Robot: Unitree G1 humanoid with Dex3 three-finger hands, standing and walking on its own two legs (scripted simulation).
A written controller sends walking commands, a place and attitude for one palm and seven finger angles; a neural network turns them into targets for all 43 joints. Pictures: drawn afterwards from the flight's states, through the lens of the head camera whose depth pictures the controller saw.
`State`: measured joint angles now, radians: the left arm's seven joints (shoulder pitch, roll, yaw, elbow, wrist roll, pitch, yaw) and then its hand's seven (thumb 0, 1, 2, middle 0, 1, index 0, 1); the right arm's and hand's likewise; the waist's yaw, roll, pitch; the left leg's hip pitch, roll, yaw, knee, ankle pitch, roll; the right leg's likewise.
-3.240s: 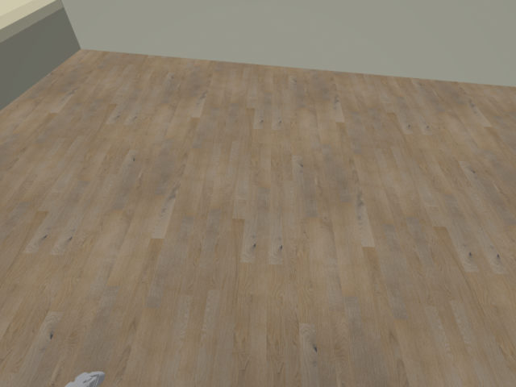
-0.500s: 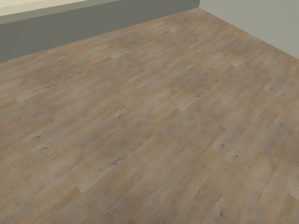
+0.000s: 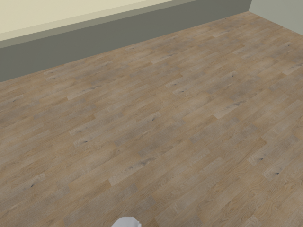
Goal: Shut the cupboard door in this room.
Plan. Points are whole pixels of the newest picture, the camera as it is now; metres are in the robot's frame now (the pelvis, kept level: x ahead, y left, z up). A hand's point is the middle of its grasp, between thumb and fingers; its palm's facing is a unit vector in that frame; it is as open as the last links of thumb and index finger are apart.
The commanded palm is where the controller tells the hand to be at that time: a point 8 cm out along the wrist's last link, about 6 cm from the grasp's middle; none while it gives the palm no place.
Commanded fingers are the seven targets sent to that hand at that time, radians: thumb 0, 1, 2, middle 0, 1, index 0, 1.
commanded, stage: turn or walk to find it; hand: left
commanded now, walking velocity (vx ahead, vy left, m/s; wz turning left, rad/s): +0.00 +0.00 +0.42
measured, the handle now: out of the picture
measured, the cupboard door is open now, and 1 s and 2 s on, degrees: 40 40 40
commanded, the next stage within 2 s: none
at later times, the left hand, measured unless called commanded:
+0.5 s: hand out of the picture +0.01 +0.25 -0.16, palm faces +0.22 -0.94 -0.26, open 7.4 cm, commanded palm none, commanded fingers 0.00 0.90 0.90 -0.20 -0.30 -0.20 -0.30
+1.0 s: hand out of the picture -0.09 +0.23 -0.19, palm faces +0.45 -0.87 -0.21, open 7.4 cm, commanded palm none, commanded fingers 0.00 0.90 0.90 -0.20 -0.30 -0.20 -0.30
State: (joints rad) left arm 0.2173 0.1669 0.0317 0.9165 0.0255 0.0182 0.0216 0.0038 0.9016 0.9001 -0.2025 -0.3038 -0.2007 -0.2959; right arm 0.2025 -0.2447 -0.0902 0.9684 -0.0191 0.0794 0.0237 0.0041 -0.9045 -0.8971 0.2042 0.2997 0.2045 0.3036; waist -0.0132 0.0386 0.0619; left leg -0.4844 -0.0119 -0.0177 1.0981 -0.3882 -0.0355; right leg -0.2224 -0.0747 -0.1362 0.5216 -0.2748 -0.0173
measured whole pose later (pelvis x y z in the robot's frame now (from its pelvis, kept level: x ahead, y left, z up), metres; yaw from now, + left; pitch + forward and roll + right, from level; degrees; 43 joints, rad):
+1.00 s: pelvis -0.04 +0.03 -0.01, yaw +26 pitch +0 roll +0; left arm 0.25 0.22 0.05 0.96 0.02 0.03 0.01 0.00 0.90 0.90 -0.21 -0.30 -0.20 -0.30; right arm 0.16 -0.23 -0.06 0.96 -0.01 0.05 0.02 0.00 -0.91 -0.90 0.20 0.30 0.20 0.30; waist 0.01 -0.04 0.09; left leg -0.28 0.02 0.08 0.60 -0.30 -0.02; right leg -0.26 -0.17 -0.23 0.66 -0.36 0.04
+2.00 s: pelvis -0.09 +0.01 -0.01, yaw +49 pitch -1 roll +0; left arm 0.26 0.26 0.06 0.99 0.02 0.07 0.02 0.01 0.90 0.90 -0.20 -0.30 -0.20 -0.30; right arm 0.14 -0.21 -0.05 0.95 -0.01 0.03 0.01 0.00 -0.91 -0.90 0.20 0.30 0.20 0.30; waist 0.03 -0.05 0.07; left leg -0.26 0.00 0.06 0.60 -0.32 0.02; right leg -0.37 -0.13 -0.13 0.89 -0.50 0.05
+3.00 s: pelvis -0.13 -0.03 +0.00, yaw +72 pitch +0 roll -1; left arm 0.21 0.26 0.07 0.98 0.01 0.06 0.01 0.01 0.91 0.90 -0.20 -0.30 -0.20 -0.30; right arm 0.17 -0.19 -0.04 0.95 -0.02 0.02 0.00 0.00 -0.90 -0.90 0.21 0.30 0.21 0.30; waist 0.01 -0.03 0.06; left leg -0.23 0.00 0.02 0.48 -0.24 0.04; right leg -0.44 -0.10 -0.06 1.02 -0.42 0.07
